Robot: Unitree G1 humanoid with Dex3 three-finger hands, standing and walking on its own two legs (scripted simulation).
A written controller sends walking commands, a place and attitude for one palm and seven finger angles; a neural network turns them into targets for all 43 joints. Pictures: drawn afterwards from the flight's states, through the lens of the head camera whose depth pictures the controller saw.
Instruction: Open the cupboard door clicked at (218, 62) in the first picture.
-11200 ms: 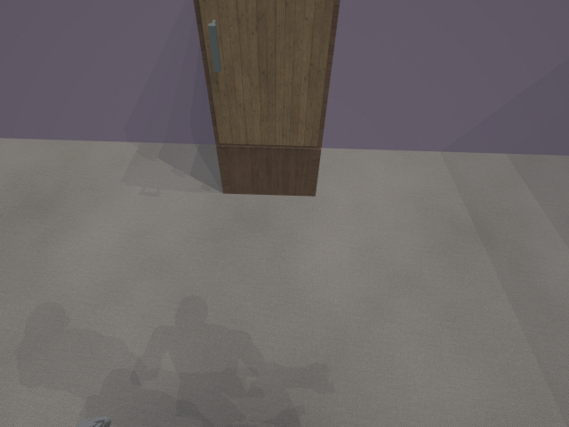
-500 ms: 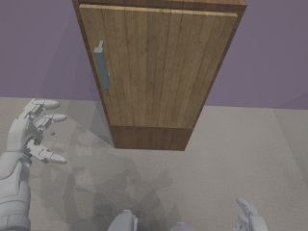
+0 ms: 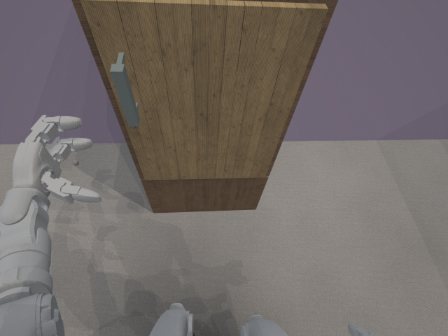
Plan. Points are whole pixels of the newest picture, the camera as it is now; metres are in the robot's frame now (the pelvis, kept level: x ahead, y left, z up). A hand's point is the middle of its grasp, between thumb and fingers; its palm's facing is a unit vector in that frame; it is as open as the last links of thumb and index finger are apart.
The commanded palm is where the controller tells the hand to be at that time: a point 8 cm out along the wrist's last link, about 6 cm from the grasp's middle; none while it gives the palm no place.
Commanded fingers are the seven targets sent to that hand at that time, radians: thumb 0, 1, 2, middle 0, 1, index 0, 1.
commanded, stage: move the hooked fingers beside the handle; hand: left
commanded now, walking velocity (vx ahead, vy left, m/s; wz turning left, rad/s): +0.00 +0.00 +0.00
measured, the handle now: (128, 91) +0.59 +0.21 +0.05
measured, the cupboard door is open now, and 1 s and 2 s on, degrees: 0 0 0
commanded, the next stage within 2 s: slide the fingers in behind the handle in 1.64 s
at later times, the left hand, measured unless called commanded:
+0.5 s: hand (96, 126) +0.48 +0.25 +0.06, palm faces +0.07 -1.00 -0.01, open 14.0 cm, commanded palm +0.47 +0.29 +0.05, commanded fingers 0.00 -0.50 0.30 -0.30 -1.20 -0.30 -1.20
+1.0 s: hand (101, 103) +0.55 +0.26 +0.05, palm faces +0.07 -1.00 -0.02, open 13.5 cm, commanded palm +0.53 +0.28 +0.05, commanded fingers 0.00 -0.50 0.30 -0.30 -1.20 -0.30 -1.20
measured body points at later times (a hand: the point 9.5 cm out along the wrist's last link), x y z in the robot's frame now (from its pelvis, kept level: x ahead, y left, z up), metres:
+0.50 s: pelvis +0.00 +0.00 -0.02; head +0.12 +0.03 +0.42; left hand +0.47 +0.30 +0.06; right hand +0.02 -0.27 -0.12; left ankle +0.04 +0.10 -0.67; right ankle -0.01 -0.11 -0.67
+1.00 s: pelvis +0.00 +0.00 -0.03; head +0.17 +0.04 +0.38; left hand +0.54 +0.31 +0.05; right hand -0.03 -0.27 -0.12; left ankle +0.04 +0.10 -0.67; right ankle -0.01 -0.11 -0.67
